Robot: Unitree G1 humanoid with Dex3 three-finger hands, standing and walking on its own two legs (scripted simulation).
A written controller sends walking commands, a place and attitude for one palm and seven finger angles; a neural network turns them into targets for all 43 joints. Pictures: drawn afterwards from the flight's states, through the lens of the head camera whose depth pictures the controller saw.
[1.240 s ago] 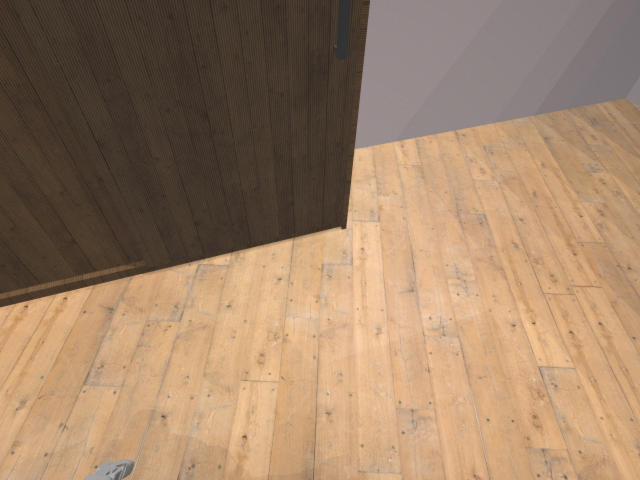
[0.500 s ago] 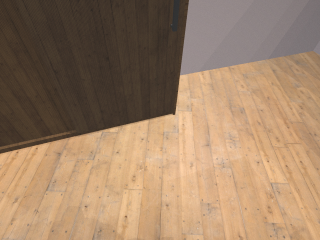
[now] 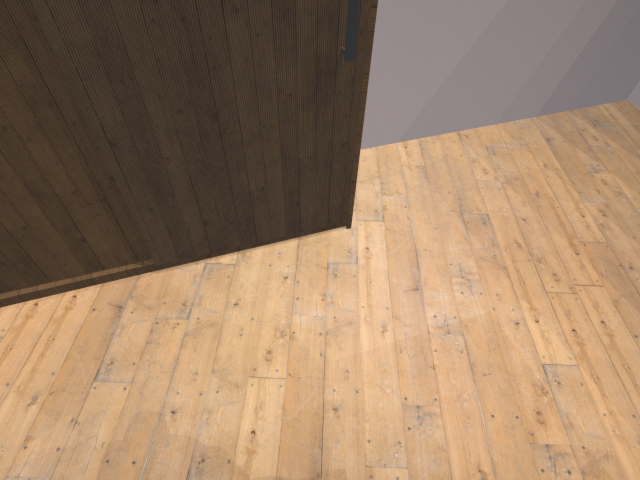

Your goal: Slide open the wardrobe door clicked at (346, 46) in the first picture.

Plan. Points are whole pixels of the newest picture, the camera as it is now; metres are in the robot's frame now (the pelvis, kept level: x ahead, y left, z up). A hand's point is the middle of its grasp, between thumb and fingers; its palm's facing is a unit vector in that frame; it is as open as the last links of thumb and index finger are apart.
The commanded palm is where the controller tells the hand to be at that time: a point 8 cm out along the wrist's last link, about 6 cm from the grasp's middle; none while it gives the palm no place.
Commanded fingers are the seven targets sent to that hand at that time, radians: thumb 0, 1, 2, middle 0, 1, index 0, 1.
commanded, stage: look at it before walking up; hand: right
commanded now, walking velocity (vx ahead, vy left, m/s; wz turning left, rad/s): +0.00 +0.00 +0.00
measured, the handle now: (349, 16) +1.20 -0.01 +0.11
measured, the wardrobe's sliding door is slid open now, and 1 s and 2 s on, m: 0.00 0.00 0.00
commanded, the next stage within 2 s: walk to a spot facing it in 0.20 s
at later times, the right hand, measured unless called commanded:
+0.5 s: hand out of the picture +0.06 -0.24 -0.17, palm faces +0.06 +0.96 -0.27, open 7.4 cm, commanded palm none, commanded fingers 0.00 -0.90 -0.90 0.20 0.30 0.20 0.30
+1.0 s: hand (505, 459) +0.21 -0.27 -0.17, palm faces +0.25 +0.96 -0.15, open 7.4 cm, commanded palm none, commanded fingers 0.00 -0.90 -0.90 0.20 0.30 0.20 0.30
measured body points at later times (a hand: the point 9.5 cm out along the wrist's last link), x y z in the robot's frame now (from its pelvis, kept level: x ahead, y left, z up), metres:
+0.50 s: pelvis +0.02 -0.01 +0.00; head +0.02 -0.02 +0.45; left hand +0.08 +0.26 -0.14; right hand +0.05 -0.29 -0.15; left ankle +0.00 +0.11 -0.75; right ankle +0.00 -0.12 -0.73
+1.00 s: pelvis +0.17 -0.08 +0.00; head +0.19 -0.09 +0.44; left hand +0.15 +0.14 -0.16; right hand +0.19 -0.32 -0.16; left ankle +0.32 +0.03 -0.70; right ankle +0.06 -0.14 -0.75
